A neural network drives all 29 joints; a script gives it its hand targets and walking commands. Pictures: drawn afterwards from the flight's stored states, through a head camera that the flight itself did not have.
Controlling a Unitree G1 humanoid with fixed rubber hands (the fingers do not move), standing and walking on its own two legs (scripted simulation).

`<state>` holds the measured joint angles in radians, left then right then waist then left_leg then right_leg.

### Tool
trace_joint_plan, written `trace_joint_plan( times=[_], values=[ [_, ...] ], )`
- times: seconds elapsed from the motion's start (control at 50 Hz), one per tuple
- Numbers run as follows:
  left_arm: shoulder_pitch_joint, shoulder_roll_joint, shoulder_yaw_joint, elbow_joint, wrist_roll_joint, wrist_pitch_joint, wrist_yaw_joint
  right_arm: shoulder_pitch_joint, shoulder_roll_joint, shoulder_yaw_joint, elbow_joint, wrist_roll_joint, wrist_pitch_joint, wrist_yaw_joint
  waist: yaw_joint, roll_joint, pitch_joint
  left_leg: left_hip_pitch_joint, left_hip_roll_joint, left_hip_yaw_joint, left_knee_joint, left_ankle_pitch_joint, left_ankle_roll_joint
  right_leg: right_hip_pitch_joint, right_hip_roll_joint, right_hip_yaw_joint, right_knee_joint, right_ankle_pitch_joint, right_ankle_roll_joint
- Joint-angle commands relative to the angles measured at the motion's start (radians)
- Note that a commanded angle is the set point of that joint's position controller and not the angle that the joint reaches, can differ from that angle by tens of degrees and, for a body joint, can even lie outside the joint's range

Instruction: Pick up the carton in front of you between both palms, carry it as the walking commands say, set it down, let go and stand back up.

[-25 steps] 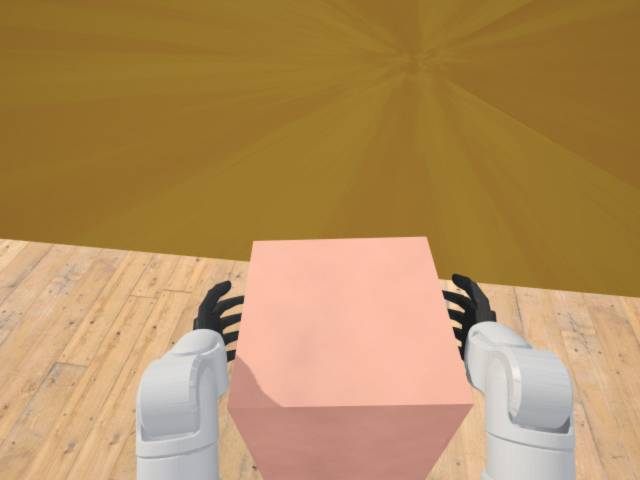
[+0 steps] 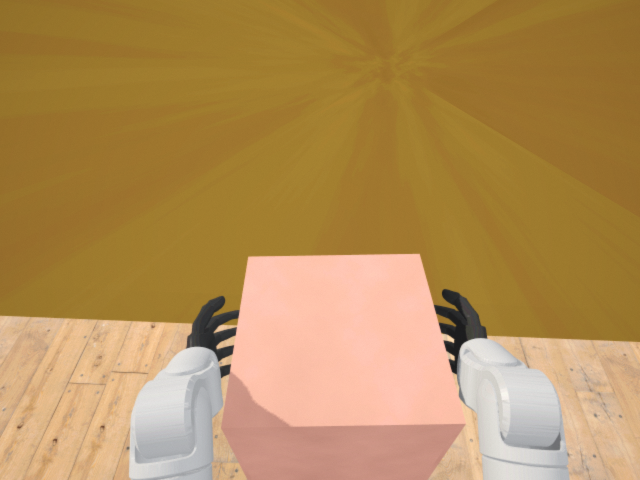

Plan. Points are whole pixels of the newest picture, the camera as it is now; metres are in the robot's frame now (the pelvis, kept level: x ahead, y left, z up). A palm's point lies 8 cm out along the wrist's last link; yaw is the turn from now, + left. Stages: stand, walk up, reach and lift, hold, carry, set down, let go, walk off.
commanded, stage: carry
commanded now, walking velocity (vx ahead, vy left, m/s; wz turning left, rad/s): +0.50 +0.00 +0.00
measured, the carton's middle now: (335, 380) +0.26 +0.00 -0.02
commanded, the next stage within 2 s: none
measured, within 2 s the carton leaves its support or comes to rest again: neither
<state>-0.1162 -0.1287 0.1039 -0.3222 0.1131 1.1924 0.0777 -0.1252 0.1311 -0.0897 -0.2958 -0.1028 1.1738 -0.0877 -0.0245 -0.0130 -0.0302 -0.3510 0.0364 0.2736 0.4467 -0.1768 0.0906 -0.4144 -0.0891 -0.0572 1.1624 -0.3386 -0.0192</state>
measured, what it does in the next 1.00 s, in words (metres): walks ahead: right foot, then left foot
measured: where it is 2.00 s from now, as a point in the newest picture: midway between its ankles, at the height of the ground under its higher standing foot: (302, 189)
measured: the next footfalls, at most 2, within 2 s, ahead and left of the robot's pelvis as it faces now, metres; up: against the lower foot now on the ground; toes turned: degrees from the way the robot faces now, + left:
right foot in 0.34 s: +0.43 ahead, -0.11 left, +0.00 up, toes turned -9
left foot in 0.82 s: +0.73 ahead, +0.09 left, +0.01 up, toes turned +11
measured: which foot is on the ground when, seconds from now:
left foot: down 0.00-0.34, up 0.36-0.80, down 0.82-1.00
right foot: up 0.00-0.32, down 0.34-0.84, up 0.86-1.00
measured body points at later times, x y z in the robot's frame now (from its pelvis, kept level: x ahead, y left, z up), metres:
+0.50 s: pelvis +0.34 -0.04 +0.00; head +0.37 -0.05 +0.45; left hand +0.62 +0.13 +0.11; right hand +0.65 -0.17 +0.10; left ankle +0.22 +0.07 -0.64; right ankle +0.39 -0.11 -0.74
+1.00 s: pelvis +0.65 +0.02 -0.01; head +0.74 +0.03 +0.44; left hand +1.06 +0.17 +0.10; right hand +1.05 -0.13 +0.11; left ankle +0.69 +0.08 -0.73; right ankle +0.57 -0.11 -0.62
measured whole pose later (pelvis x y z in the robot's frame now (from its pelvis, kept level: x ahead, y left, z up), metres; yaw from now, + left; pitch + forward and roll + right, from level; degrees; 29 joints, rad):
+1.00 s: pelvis +0.65 +0.02 -0.01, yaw +2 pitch +6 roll -1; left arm -0.83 0.02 0.26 0.03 0.06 1.34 0.13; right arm -0.81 0.00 -0.25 0.04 -0.05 1.31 -0.14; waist -0.05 -0.02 0.09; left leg -0.43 0.00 0.18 0.55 -0.29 0.11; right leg -0.58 -0.02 -0.02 1.32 -0.39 -0.05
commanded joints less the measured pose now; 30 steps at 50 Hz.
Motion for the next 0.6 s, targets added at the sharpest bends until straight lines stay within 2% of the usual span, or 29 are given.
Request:
trace_joint_plan(
  times=[0.0, 0.06, 0.14, 0.24, 0.28, 0.3, 0.32, 0.34, 0.36, 0.38, 0.4, 0.42, 0.44, 0.46, 0.48, 0.52, 0.58],
  values=[
    [-0.428, -0.992, -0.75, -0.092, -0.392, -0.046, -0.245, -0.439, 0.996, 0.737, -0.135, 0.424, -0.024, 0.273, 0.011, 0.106, -0.359, 0.418, 0.274, -0.315, -0.231, 0.2, 0.031, -0.168, -0.03, 0.004, -0.083, 0.083, 0.002],
    [-0.379, -0.978, -0.757, -0.097, -0.369, -0.058, -0.23, -0.392, 0.956, 0.736, -0.144, 0.425, -0.026, 0.284, 0.01, 0.139, -0.312, 0.436, 0.253, -0.242, -0.26, 0.22, 0.037, -0.223, -0.021, -0.044, -0.24, 0.135, 0.022],
    [-0.401, -0.925, -0.763, -0.157, -0.377, -0.044, -0.219, -0.384, 0.888, 0.723, -0.176, 0.421, -0.013, 0.283, 0.007, 0.152, -0.226, 0.443, 0.215, -0.164, -0.268, 0.276, 0.034, -0.237, -0.006, -0.102, -0.464, 0.239, 0.031],
    [-0.448, -0.831, -0.743, -0.2, -0.402, 0.012, -0.221, -0.405, 0.802, 0.689, -0.198, 0.396, 0.031, 0.26, 0.003, 0.163, -0.138, 0.441, 0.208, -0.113, -0.25, 0.358, 0.015, -0.141, 0.025, -0.159, -0.638, 0.327, -0.001],
    [-0.491, -0.792, -0.724, -0.222, -0.415, 0.037, -0.22, -0.463, 0.772, 0.682, -0.229, 0.401, 0.053, 0.249, 0.015, 0.172, -0.161, 0.434, 0.204, -0.077, -0.142, 0.478, -0.005, -0.012, 0.05, -0.184, -0.662, 0.288, -0.018],
    [-0.494, -0.777, -0.71, -0.217, -0.415, 0.051, -0.219, -0.485, 0.754, 0.678, -0.239, 0.403, 0.067, 0.243, 0.031, 0.149, -0.204, 0.398, 0.172, -0.034, -0.005, 0.526, -0.025, 0.134, 0.094, -0.224, -0.698, 0.248, -0.021],
    [-0.498, -0.759, -0.693, -0.207, -0.415, 0.062, -0.219, -0.507, 0.732, 0.673, -0.247, 0.401, 0.081, 0.238, 0.048, 0.092, -0.271, 0.298, 0.129, -0.014, 0.188, 0.476, -0.051, 0.338, 0.098, -0.216, -0.701, 0.185, -0.016],
    [-0.513, -0.726, -0.672, -0.201, -0.41, 0.072, -0.22, -0.538, 0.72, 0.674, -0.262, 0.406, 0.1, 0.232, 0.063, -0.1, -0.36, 0.046, 0.065, -0.045, 0.482, 0.217, -0.098, 0.568, -0.155, 0.165, -0.758, 0.026, -0.099],
    [-0.528, -0.729, -0.668, -0.185, -0.416, 0.076, -0.22, -0.574, 0.715, 0.677, -0.279, 0.413, 0.112, 0.228, 0.069, -0.313, -0.395, -0.228, -0.062, -0.114, 0.732, -0.262, -0.123, 0.712, -0.334, 0.548, -0.908, 0.007, -0.214],
    [-0.547, -0.742, -0.665, -0.198, -0.429, 0.083, -0.218, -0.604, 0.721, 0.673, -0.26, 0.417, 0.117, 0.226, 0.06, -0.273, -0.383, -0.305, -0.03, -0.244, 0.876, -0.308, -0.09, 0.688, -0.338, 0.542, -0.938, 0.149, -0.228],
    [-0.584, -0.761, -0.672, -0.21, -0.438, 0.086, -0.216, -0.636, 0.746, 0.673, -0.261, 0.426, 0.119, 0.225, 0.057, -0.197, -0.389, -0.325, 0.017, -0.271, 0.918, -0.268, -0.064, 0.654, -0.306, 0.426, -0.898, 0.277, -0.214],
    [-0.632, -0.78, -0.678, -0.223, -0.444, 0.088, -0.214, -0.667, 0.762, 0.673, -0.261, 0.428, 0.117, 0.223, 0.055, -0.083, -0.384, -0.331, 0.056, -0.279, 0.881, -0.21, -0.05, 0.608, -0.282, 0.329, -0.879, 0.356, -0.185],
    [-0.683, -0.791, -0.684, -0.231, -0.45, 0.089, -0.212, -0.691, 0.768, 0.672, -0.257, 0.427, 0.117, 0.22, 0.05, -0.038, -0.376, -0.305, 0.081, -0.286, 0.814, -0.154, -0.047, 0.547, -0.261, 0.251, -0.888, 0.38, -0.155],
    [-0.726, -0.791, -0.689, -0.231, -0.455, 0.09, -0.21, -0.72, 0.767, 0.675, -0.25, 0.423, 0.116, 0.215, 0.046, -0.047, -0.384, -0.273, 0.09, -0.28, 0.756, -0.117, -0.046, 0.51, -0.243, 0.195, -0.9, 0.352, -0.134],
    [-0.757, -0.782, -0.693, -0.228, -0.46, 0.092, -0.209, -0.742, 0.761, 0.675, -0.238, 0.417, 0.116, 0.21, 0.048, -0.06, -0.385, -0.262, 0.081, -0.256, 0.72, -0.099, -0.048, 0.489, -0.231, 0.156, -0.912, 0.342, -0.131],
    [-0.824, -0.738, -0.695, -0.201, -0.467, 0.099, -0.208, -0.791, 0.738, 0.671, -0.193, 0.406, 0.116, 0.197, 0.051, -0.076, -0.369, -0.287, 0.071, -0.231, 0.631, -0.084, -0.055, 0.479, -0.211, 0.105, -0.927, 0.315, -0.144],
    [-0.909, -0.681, -0.671, -0.098, -0.473, 0.116, -0.203, -0.876, 0.693, 0.645, -0.093, 0.401, 0.133, 0.181, 0.06, -0.091, -0.318, -0.349, 0.065, -0.192, 0.475, -0.024, -0.072, 0.489, -0.184, 0.047, -0.934, 0.342, -0.167]
  ],
)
